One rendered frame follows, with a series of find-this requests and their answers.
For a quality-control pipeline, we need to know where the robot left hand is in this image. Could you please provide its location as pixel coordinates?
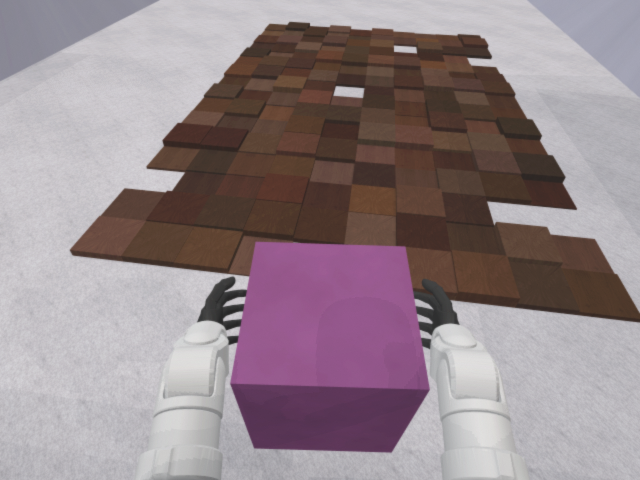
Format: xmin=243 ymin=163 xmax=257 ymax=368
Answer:
xmin=197 ymin=277 xmax=247 ymax=345

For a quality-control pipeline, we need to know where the robot right hand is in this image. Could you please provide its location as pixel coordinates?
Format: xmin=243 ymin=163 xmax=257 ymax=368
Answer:
xmin=413 ymin=279 xmax=460 ymax=349

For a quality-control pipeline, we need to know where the carton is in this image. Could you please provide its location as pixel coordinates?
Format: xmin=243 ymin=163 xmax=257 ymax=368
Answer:
xmin=230 ymin=242 xmax=430 ymax=453

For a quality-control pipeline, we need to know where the right robot forearm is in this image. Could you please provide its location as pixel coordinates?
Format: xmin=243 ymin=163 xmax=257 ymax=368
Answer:
xmin=430 ymin=324 xmax=530 ymax=480

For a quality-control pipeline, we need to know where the left robot forearm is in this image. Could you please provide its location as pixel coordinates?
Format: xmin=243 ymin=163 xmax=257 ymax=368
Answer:
xmin=134 ymin=321 xmax=229 ymax=480

